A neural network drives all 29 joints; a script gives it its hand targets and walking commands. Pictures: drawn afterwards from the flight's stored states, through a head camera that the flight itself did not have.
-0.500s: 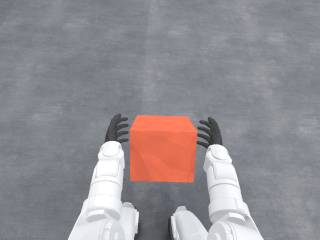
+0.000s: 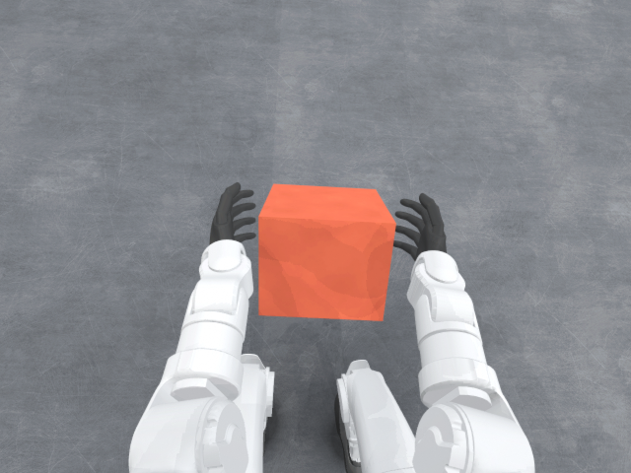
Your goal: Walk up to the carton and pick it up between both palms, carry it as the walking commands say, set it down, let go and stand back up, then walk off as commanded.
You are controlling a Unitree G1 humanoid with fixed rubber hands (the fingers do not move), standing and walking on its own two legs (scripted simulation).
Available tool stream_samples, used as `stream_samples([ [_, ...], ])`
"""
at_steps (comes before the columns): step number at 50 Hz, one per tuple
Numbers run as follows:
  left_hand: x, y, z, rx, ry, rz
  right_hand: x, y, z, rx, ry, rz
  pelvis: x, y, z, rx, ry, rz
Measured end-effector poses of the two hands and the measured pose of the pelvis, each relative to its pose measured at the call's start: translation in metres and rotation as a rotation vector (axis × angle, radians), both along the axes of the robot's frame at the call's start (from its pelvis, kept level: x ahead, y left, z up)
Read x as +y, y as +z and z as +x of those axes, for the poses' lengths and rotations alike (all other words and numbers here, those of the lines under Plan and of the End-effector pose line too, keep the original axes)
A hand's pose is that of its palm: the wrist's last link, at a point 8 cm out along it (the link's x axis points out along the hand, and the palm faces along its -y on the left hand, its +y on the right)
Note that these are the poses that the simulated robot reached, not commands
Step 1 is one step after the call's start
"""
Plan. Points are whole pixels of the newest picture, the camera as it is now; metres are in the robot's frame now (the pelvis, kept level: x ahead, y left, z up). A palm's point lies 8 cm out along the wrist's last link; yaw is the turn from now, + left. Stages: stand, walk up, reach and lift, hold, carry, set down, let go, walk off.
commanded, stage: set down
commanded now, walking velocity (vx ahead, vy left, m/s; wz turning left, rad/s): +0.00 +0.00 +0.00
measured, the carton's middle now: (323, 246) +0.43 -0.03 -0.18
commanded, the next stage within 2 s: none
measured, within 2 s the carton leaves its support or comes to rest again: neither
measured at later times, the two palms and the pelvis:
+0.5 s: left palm (237, 245) +0.42 +0.11 -0.15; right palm (408, 255) +0.40 -0.16 -0.14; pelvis -0.01 +0.00 -0.07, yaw -1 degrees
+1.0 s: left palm (244, 250) +0.44 +0.10 -0.24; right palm (393, 258) +0.42 -0.17 -0.23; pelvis -0.03 -0.01 -0.14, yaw -2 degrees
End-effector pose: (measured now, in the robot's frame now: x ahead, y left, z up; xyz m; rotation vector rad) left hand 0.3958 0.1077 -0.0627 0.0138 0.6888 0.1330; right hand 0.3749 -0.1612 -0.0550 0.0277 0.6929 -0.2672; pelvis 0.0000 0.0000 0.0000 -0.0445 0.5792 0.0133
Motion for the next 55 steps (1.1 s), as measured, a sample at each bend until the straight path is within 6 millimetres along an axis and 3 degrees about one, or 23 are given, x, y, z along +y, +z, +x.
stream_samples([
  [55,-0.005,-0.192,0.051,0.02,-0.008,0.026,-0.005,-0.193,0.05,0.029,0.025,-0.015,-0.008,-0.155,-0.036,0.173,-0.028,-0.004],
])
